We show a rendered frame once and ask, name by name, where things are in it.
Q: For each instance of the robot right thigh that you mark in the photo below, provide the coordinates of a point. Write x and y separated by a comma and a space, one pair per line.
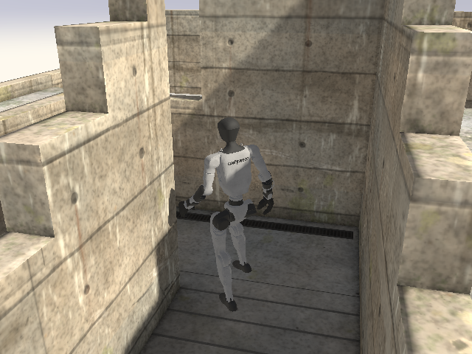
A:
235, 228

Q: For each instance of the robot left forearm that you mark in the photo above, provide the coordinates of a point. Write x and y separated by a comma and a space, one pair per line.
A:
195, 199

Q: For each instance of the robot right forearm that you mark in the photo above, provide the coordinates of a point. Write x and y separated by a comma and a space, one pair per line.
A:
267, 189

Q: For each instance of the humanoid robot head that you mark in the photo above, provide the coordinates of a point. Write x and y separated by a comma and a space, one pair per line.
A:
228, 130

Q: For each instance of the robot left hand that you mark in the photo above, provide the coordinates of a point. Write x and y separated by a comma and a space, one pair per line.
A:
182, 209

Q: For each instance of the robot right upper arm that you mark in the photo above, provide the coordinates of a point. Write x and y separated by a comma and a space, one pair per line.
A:
259, 163

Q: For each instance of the robot left upper arm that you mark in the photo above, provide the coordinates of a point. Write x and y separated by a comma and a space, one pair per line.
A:
210, 163

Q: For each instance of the robot right hand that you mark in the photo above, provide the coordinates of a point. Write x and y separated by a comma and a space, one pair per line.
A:
263, 203

